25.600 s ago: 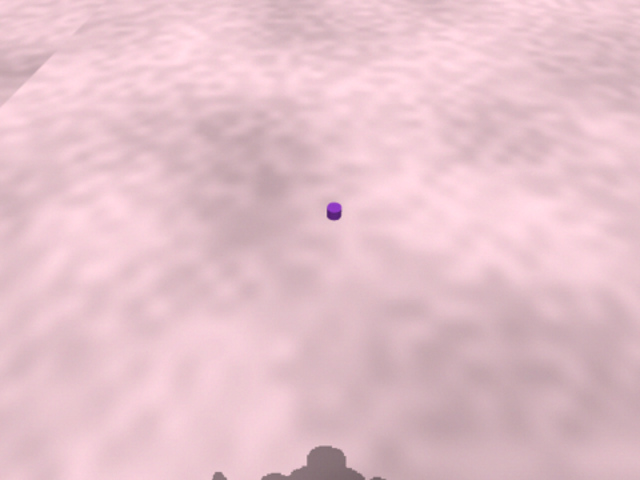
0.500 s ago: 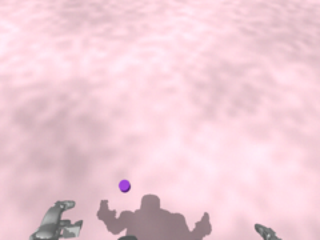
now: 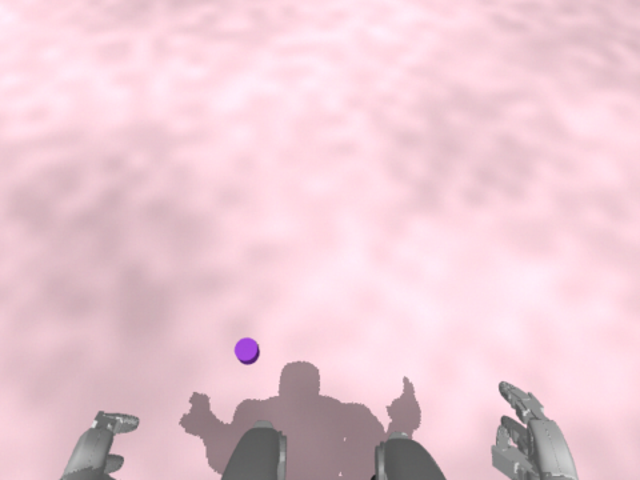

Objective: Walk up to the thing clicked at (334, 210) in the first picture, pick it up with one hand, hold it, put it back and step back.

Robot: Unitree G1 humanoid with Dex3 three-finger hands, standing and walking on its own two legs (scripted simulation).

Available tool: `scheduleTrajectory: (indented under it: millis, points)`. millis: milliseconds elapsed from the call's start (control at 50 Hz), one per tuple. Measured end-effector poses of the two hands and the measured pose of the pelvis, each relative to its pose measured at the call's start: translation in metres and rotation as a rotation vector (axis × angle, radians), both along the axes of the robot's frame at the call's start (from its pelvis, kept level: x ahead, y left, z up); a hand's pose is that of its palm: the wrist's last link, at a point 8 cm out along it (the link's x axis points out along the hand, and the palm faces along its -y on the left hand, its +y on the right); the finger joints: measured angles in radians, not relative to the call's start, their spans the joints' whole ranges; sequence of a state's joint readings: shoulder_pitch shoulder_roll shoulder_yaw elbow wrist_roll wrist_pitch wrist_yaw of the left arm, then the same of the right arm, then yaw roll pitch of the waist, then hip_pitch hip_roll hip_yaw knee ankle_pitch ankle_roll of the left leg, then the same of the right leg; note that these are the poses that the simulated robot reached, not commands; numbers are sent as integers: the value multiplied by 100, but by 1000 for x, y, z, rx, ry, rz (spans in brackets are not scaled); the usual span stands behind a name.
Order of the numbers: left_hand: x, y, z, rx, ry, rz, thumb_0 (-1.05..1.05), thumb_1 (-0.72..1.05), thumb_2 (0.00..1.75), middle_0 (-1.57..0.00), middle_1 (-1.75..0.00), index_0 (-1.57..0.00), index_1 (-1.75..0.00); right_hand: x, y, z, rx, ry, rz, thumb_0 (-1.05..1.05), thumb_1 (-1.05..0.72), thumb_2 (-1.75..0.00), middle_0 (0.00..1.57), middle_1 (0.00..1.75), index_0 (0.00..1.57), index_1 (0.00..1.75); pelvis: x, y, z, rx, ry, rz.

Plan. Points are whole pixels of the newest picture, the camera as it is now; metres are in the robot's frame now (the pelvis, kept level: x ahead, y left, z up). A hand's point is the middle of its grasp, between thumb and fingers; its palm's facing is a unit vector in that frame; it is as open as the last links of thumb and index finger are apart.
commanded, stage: rise first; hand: left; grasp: from above
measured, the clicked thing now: (247, 351) +0.42 +0.22 -0.67
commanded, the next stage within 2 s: none
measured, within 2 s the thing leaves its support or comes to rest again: neither
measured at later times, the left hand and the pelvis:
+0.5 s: hand (159, 437) +0.18 +0.29 -0.28, palm faces -0.40 -0.62 -0.67, open 14.1 cm; pelvis -0.04 +0.00 -0.14, yaw -1 degrees
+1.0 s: hand (188, 385) +0.29 +0.30 -0.44, palm faces -0.48 -0.20 -0.85, open 14.1 cm; pelvis -0.10 +0.00 -0.30, yaw -5 degrees
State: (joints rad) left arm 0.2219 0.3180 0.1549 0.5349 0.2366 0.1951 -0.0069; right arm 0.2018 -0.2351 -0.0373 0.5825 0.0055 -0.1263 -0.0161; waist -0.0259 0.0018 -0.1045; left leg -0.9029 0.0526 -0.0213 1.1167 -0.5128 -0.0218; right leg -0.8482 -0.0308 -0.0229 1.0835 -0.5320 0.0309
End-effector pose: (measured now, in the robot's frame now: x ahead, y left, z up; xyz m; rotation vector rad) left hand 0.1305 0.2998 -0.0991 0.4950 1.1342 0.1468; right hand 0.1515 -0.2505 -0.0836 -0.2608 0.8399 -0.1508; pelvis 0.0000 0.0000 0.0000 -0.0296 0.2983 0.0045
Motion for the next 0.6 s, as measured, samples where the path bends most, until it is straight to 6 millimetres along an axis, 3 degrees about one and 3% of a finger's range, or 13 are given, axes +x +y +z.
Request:
scheduleTrajectory:
  millis: [200,300,420,600]
  points:
    - [-1,0,-21,46,-9,-63,0,-52,98,-5,-108,-5,-107,15,5,-26,6,-47,42,1,-86,-90,21,30,21,30,-6,-2,-29,-8,68,2]
    - [7,6,-46,96,-19,-141,0,-53,98,-5,-108,-5,-108,16,3,-50,1,-57,67,1,-86,-90,21,30,21,30,-14,-2,-53,-9,113,1]
    - [34,13,-97,178,-51,-305,0,-52,98,-4,-108,-5,-107,10,-7,-101,-16,-34,92,1,-85,-89,21,30,21,30,-30,-3,-99,-8,186,-2]
    - [94,14,-174,339,-160,-544,0,-53,101,-5,-108,-5,-108,-23,-21,-202,-29,81,78,1,-85,-89,21,30,21,30,-57,-4,-181,-14,275,-21]
